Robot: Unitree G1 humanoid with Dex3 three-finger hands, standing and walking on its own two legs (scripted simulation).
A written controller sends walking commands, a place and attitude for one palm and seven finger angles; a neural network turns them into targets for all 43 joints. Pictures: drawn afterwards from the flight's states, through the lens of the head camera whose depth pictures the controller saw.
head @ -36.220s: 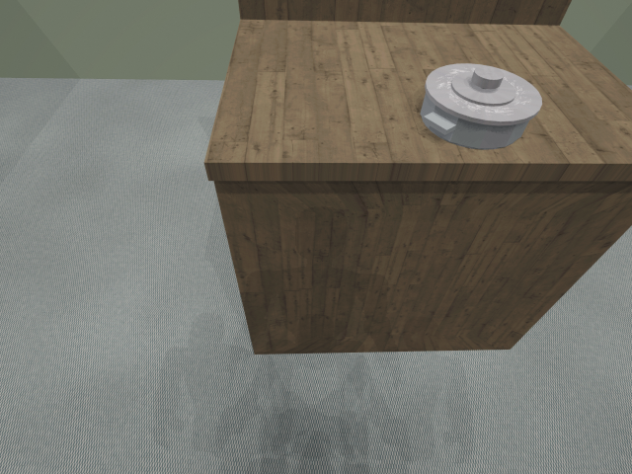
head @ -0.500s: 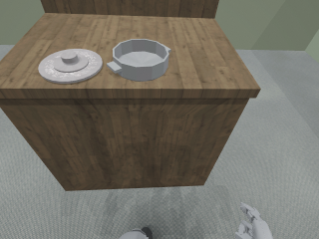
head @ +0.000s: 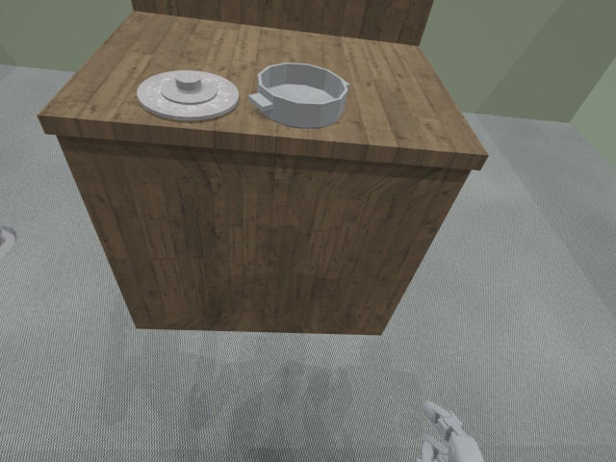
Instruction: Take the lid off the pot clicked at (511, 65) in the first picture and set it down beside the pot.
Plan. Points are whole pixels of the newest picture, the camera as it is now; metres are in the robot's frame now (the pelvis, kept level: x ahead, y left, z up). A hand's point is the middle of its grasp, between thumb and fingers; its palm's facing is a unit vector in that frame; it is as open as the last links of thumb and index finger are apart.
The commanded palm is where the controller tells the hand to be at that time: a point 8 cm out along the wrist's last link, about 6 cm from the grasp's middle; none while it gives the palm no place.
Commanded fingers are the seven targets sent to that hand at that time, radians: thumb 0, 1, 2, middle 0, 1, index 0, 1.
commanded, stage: stop stepping back and stand still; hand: left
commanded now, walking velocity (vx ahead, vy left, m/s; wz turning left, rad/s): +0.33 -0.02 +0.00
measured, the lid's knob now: (188, 80) +0.79 +0.27 +0.11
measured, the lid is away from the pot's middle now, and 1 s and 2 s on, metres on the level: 0.24 0.24 0.24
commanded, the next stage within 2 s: let the arm hang, fingers relaxed in 0.48 s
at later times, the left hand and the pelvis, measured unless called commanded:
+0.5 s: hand (63, 300) +0.18 +0.20 +0.24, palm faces +0.25 -0.86 -0.45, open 7.4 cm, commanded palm none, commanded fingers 0.00 0.90 0.90 -0.20 -0.30 -0.20 -0.30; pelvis -0.03 +0.02 +0.00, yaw -4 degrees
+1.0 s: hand out of the picture +0.02 +0.19 -0.18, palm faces +0.05 -0.97 -0.22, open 7.2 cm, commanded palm none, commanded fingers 0.00 0.90 0.90 -0.20 -0.30 -0.20 -0.30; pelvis +0.05 +0.00 -0.02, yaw +3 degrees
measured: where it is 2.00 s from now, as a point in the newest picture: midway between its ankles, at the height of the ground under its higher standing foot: outside the picture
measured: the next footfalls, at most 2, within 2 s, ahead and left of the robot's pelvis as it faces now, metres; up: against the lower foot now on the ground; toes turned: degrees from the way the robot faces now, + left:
right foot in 0.06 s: -0.03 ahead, -0.10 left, +0.00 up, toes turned -3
left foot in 0.28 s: +0.04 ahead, +0.14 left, +0.00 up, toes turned +7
